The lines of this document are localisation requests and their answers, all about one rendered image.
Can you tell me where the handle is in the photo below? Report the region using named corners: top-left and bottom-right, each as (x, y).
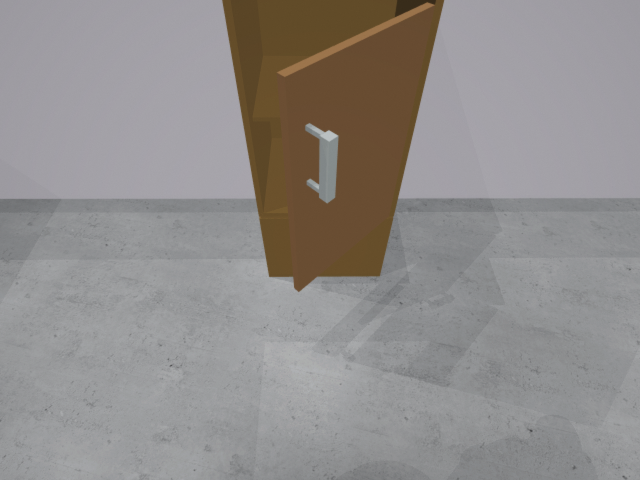
top-left (305, 123), bottom-right (339, 203)

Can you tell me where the cupboard door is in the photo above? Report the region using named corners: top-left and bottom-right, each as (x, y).
top-left (277, 2), bottom-right (435, 292)

